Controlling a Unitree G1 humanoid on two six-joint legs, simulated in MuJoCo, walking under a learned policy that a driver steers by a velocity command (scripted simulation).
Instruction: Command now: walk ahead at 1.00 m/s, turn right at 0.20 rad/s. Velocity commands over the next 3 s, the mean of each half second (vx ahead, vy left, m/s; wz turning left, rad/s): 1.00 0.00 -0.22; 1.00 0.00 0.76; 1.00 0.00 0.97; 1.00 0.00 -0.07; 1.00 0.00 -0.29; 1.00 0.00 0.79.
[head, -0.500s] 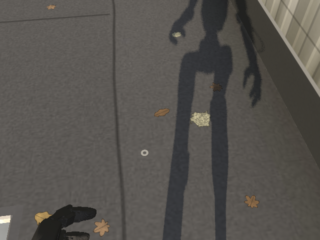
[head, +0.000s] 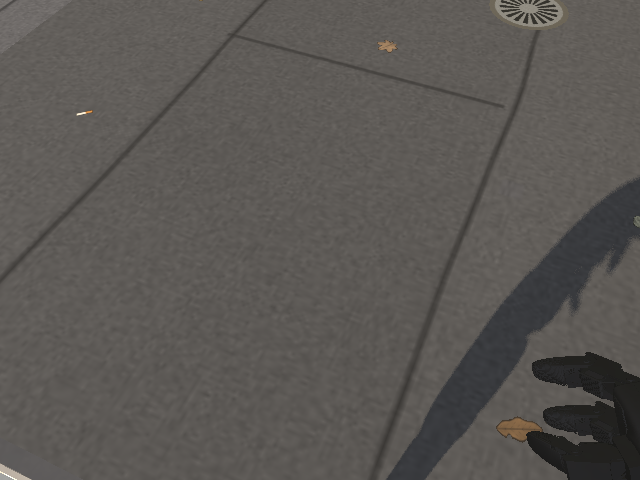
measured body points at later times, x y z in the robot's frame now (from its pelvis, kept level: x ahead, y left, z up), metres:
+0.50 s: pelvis +0.48 -0.06 -0.01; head +0.51 -0.07 +0.43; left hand +0.74 +0.14 -0.09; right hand +0.36 -0.30 -0.15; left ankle +0.22 +0.10 -0.66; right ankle +0.60 -0.16 -0.72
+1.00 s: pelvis +0.95 -0.04 -0.02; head +0.97 -0.04 +0.42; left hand +0.97 +0.22 -0.15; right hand +1.11 -0.30 -0.14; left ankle +1.03 -0.03 -0.72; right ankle +0.75 -0.22 -0.57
